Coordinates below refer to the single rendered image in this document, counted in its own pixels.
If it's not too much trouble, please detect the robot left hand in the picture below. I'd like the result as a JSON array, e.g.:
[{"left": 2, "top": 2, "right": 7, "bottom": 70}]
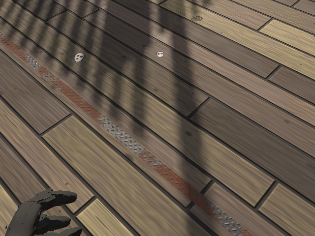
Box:
[{"left": 5, "top": 188, "right": 83, "bottom": 236}]

